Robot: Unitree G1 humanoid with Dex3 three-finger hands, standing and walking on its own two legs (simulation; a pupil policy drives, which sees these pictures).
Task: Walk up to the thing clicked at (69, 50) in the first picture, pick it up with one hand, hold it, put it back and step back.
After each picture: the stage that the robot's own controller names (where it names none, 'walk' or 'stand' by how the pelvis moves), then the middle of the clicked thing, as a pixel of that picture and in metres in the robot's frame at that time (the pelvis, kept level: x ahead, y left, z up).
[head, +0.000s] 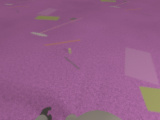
stand; (69, 51) +1.36 +0.48 -0.72
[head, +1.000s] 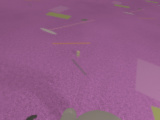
walk; (78, 53) +1.27 +0.22 -0.69
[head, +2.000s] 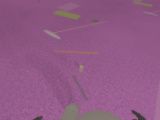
walk; (81, 68) +0.82 +0.14 -0.69
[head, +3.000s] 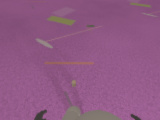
walk; (73, 83) +0.55 +0.21 -0.70
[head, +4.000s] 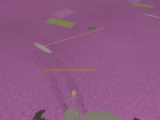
stand; (74, 94) +0.40 +0.17 -0.70
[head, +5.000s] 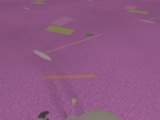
stand; (74, 101) +0.36 +0.18 -0.72
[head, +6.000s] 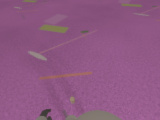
stand; (72, 100) +0.35 +0.22 -0.72
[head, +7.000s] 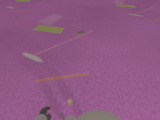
stand; (70, 102) +0.32 +0.23 -0.72
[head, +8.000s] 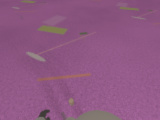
stand; (71, 101) +0.34 +0.21 -0.73
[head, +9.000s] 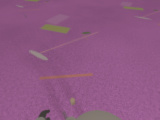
stand; (72, 101) +0.34 +0.19 -0.73
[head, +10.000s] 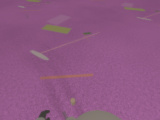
stand; (73, 101) +0.35 +0.19 -0.73
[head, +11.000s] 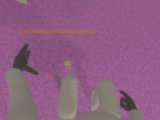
go down; (67, 64) +0.43 +0.19 -0.40
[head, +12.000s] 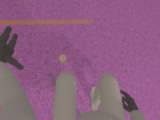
go down; (63, 59) +0.44 +0.21 -0.31
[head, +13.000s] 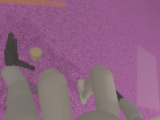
close in; (36, 54) +0.43 +0.25 -0.23
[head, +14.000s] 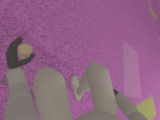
close; (25, 51) +0.43 +0.26 -0.23
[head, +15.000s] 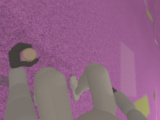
lift; (28, 55) +0.40 +0.24 -0.23
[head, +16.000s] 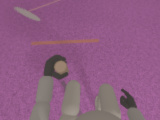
lift; (62, 69) +0.33 +0.19 -0.01
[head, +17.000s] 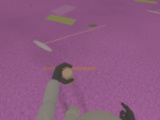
hold; (68, 76) +0.31 +0.16 +0.02
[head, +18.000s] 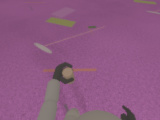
hold; (69, 76) +0.31 +0.16 +0.02
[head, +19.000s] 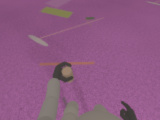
crouch; (68, 74) +0.33 +0.16 -0.02
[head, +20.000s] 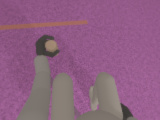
lower; (52, 48) +0.48 +0.22 -0.08
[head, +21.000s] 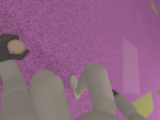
lower; (17, 49) +0.44 +0.28 -0.23
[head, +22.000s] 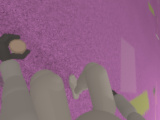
lower; (18, 49) +0.44 +0.27 -0.24
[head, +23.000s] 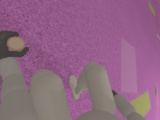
lower; (17, 46) +0.45 +0.28 -0.23
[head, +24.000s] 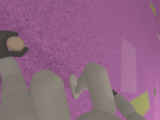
lower; (16, 46) +0.45 +0.28 -0.23
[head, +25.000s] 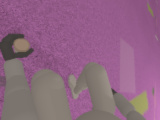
open; (21, 47) +0.44 +0.26 -0.24
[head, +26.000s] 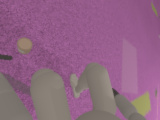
rise; (24, 46) +0.45 +0.26 -0.24
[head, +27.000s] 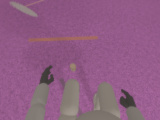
walk; (73, 67) +0.46 +0.17 -0.45
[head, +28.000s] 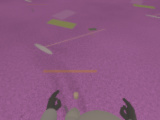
stand; (76, 95) +0.40 +0.14 -0.66
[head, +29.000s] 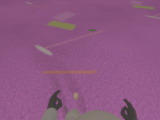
stand; (76, 96) +0.40 +0.15 -0.67
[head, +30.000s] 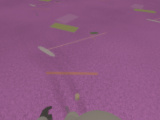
stand; (77, 97) +0.41 +0.14 -0.70
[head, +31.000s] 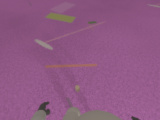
walk; (77, 88) +0.43 +0.15 -0.71
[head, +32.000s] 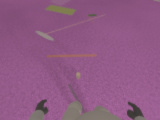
walk; (78, 75) +0.58 +0.17 -0.70
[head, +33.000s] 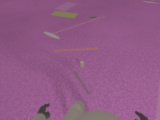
walk; (82, 64) +0.89 +0.20 -0.70
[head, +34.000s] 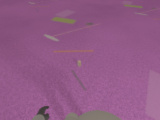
stand; (79, 63) +1.03 +0.19 -0.71
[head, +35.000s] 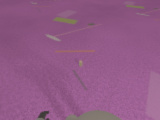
stand; (80, 63) +1.05 +0.18 -0.73
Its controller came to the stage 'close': yes
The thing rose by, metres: 0.71
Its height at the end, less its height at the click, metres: +0.00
